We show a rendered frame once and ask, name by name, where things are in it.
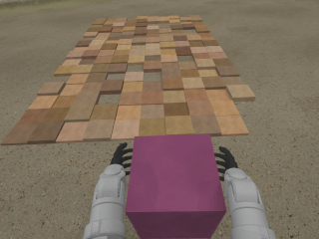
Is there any robot right hand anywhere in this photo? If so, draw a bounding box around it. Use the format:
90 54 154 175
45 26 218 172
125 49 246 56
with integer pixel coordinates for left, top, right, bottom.
214 146 238 181

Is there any right robot forearm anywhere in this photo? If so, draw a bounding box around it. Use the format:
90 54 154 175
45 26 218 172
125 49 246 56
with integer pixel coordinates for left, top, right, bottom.
224 167 276 239

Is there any carton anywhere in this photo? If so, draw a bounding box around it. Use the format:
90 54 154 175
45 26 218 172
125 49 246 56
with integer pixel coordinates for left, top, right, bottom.
125 134 227 239

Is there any left robot forearm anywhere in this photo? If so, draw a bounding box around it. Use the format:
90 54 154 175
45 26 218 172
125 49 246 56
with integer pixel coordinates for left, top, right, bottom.
83 163 127 239

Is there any robot left hand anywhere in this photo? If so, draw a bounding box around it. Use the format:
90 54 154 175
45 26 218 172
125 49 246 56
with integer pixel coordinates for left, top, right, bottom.
110 142 133 176

